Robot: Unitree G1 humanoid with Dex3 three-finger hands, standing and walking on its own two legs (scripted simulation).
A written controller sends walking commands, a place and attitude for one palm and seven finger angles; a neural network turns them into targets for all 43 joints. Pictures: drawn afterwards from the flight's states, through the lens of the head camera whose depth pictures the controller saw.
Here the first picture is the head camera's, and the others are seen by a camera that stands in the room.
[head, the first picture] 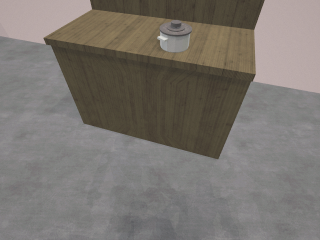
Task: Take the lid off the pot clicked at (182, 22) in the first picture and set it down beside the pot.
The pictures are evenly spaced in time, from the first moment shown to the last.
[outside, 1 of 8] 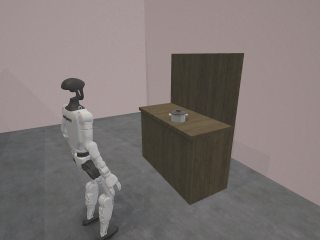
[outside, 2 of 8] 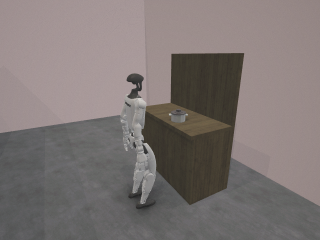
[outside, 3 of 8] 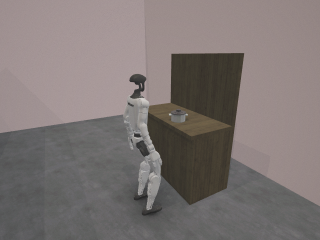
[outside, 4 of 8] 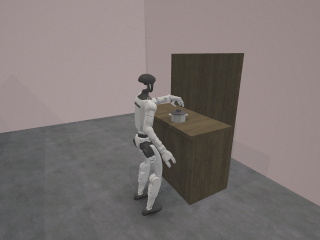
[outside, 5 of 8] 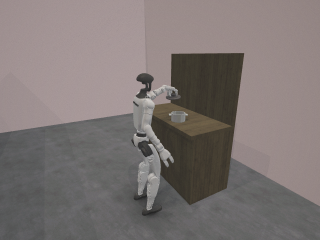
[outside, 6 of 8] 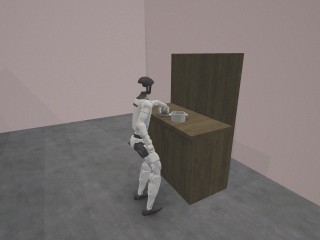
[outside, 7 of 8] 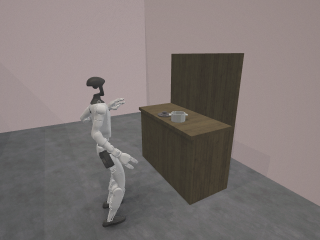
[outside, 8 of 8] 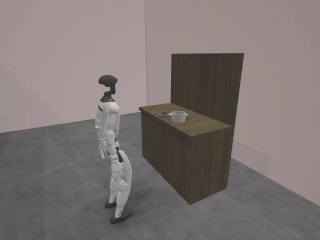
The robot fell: no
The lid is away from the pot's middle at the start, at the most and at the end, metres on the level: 0.00 0.25 0.23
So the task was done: yes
